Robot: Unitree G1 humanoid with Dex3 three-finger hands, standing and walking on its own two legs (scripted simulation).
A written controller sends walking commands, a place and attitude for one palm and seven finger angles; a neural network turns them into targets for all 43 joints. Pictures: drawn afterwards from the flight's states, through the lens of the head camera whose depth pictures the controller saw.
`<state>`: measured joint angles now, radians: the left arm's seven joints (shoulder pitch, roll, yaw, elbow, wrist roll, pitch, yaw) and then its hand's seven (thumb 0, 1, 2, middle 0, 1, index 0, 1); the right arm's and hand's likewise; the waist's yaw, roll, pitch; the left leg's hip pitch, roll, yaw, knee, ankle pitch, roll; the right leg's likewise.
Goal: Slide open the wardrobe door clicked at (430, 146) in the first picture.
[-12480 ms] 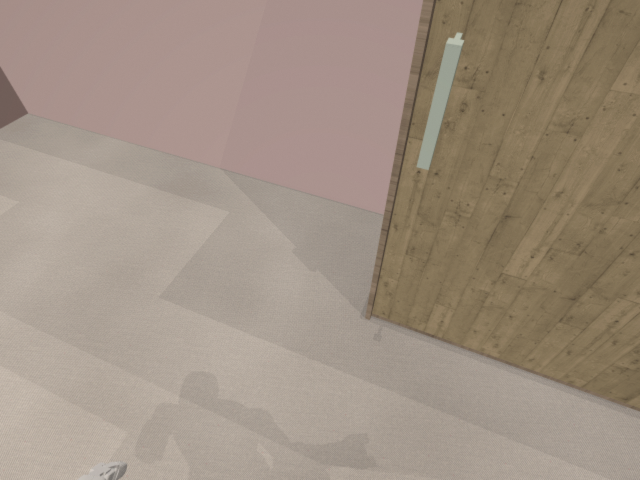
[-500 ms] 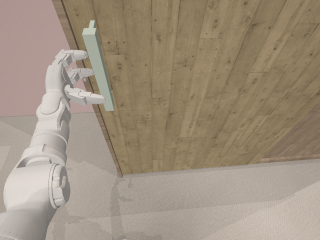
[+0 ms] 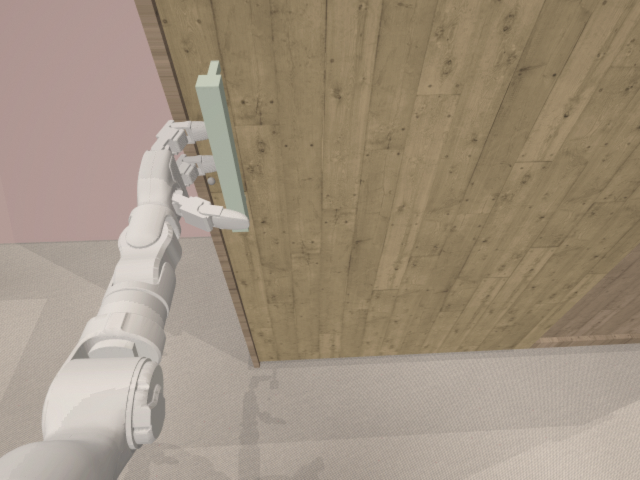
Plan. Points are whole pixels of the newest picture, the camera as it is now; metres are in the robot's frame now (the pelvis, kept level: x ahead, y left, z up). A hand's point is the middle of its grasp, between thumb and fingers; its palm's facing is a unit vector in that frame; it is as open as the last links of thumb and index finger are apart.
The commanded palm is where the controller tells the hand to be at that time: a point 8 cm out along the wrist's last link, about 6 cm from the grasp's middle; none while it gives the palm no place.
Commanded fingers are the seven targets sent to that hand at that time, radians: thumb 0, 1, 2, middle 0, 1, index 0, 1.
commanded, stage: slide the fingers in behind the handle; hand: left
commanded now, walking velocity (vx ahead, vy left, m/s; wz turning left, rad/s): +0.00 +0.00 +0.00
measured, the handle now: (229, 155) +0.52 +0.13 +0.12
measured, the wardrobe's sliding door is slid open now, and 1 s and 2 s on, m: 0.00 0.00 0.00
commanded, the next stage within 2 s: grip the handle and tug to test in 1.08 s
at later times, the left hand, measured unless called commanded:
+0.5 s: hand (228, 180) +0.45 +0.12 +0.14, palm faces +0.04 -1.00 +0.00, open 14.2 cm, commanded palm +0.42 +0.17 +0.13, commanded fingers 0.00 -0.50 0.30 -0.30 -1.20 -0.30 -1.20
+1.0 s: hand (222, 180) +0.45 +0.13 +0.14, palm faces +0.05 -1.00 +0.02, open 14.2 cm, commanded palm +0.42 +0.17 +0.13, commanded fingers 0.00 -0.50 0.30 -0.30 -1.20 -0.30 -1.20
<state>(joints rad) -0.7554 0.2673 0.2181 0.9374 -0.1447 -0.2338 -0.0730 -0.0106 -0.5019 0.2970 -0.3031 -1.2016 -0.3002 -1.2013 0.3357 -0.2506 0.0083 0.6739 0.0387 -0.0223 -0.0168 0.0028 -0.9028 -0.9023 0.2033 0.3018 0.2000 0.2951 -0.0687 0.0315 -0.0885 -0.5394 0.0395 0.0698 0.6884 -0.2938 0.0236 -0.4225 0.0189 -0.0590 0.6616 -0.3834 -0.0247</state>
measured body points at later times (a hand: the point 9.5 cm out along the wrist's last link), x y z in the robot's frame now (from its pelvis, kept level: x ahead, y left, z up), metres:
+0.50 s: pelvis -0.01 -0.01 +0.00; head +0.03 -0.01 +0.45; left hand +0.45 +0.17 +0.14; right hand +0.05 -0.27 -0.12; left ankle +0.03 +0.10 -0.72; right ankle -0.03 -0.10 -0.72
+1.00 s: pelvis +0.00 -0.01 +0.00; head +0.03 -0.01 +0.45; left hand +0.44 +0.18 +0.14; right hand +0.06 -0.27 -0.12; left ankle +0.03 +0.10 -0.72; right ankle -0.03 -0.10 -0.72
